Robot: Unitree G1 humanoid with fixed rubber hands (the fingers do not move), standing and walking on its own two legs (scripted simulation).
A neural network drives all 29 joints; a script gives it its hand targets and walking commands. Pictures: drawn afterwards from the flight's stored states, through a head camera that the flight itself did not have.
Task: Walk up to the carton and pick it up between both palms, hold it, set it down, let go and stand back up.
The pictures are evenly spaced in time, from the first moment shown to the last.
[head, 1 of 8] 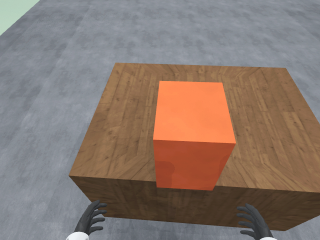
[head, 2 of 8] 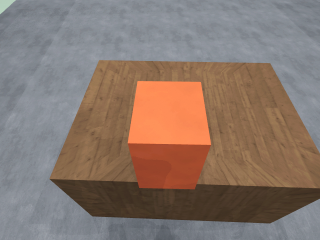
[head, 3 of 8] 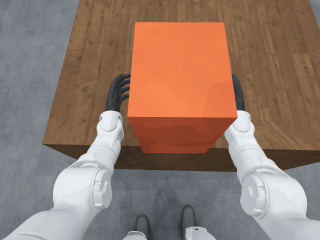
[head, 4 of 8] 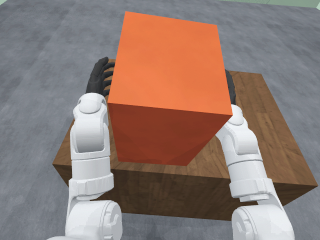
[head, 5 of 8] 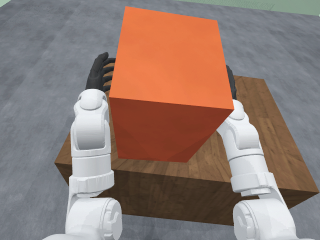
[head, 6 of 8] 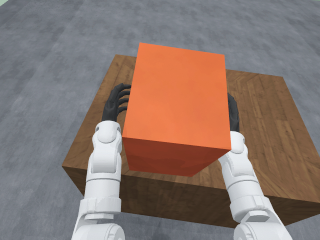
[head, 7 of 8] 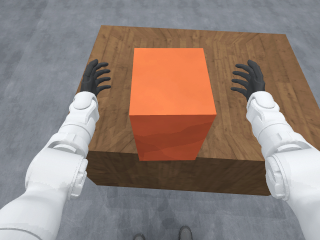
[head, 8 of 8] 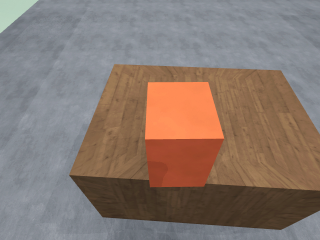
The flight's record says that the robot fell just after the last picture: no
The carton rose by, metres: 0.25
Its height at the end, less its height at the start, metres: +0.00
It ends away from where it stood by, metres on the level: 0.03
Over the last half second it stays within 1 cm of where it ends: yes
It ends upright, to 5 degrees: yes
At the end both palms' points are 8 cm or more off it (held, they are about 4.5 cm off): yes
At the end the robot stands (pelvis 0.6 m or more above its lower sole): yes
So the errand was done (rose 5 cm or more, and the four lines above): yes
